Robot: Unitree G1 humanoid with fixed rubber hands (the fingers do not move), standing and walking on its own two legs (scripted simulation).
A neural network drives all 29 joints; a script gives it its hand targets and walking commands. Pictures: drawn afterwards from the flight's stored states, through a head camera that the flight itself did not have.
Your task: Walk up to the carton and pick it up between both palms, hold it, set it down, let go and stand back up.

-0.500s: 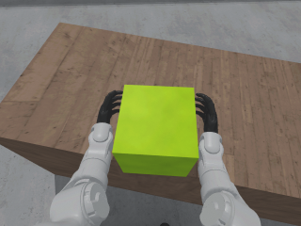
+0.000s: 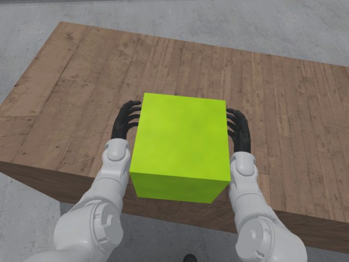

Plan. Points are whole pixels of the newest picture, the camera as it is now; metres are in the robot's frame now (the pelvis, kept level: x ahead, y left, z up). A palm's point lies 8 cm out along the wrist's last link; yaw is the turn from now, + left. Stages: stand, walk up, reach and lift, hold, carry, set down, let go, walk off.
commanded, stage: set down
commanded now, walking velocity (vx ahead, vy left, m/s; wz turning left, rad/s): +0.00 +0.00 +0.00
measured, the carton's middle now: (179, 151) +0.38 +0.01 -0.04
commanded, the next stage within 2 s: none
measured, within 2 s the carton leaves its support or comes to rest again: neither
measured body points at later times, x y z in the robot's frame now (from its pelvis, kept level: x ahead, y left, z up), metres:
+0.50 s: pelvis -0.02 -0.01 -0.04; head +0.08 +0.00 +0.40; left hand +0.40 +0.18 -0.03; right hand +0.42 -0.14 -0.02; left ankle -0.05 +0.10 -0.74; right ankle +0.01 -0.11 -0.74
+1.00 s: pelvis -0.03 -0.02 -0.02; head +0.04 +0.00 +0.42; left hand +0.43 +0.21 +0.06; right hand +0.44 -0.19 +0.07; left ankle -0.05 +0.10 -0.74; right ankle +0.01 -0.11 -0.74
